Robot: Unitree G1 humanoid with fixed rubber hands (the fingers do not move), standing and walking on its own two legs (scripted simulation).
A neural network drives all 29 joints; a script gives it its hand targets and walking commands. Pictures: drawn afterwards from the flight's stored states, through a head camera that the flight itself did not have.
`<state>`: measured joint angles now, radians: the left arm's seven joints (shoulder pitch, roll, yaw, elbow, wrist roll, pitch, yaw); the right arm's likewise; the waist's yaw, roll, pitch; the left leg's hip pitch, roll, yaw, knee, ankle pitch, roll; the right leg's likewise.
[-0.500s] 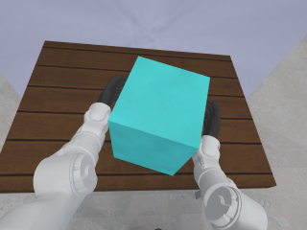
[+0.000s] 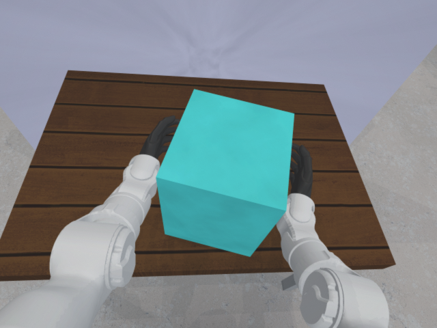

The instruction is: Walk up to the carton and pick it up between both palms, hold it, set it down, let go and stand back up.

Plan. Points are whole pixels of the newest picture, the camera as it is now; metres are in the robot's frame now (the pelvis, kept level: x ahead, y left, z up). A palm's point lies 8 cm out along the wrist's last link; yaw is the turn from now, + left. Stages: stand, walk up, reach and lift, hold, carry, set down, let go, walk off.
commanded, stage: reach and lift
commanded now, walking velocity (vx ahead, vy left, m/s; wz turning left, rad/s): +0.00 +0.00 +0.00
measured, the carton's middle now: (224, 179) +0.42 -0.06 -0.02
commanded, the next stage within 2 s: none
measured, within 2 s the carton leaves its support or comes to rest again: leaves its support in 0.08 s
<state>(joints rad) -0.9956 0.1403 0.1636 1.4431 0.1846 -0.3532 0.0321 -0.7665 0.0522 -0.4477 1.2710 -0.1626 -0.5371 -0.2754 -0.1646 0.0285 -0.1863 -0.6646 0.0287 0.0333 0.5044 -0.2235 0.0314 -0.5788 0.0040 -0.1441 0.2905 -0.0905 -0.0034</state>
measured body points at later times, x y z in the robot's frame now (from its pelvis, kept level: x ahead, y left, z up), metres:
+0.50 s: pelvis -0.01 +0.00 +0.01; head +0.00 +0.02 +0.46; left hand +0.44 +0.08 +0.11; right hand +0.37 -0.20 +0.10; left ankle -0.01 +0.08 -0.73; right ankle +0.00 -0.13 -0.73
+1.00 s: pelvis -0.01 +0.00 +0.01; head -0.02 +0.02 +0.46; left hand +0.42 +0.09 +0.12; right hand +0.37 -0.20 +0.12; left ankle -0.01 +0.08 -0.73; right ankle +0.00 -0.13 -0.73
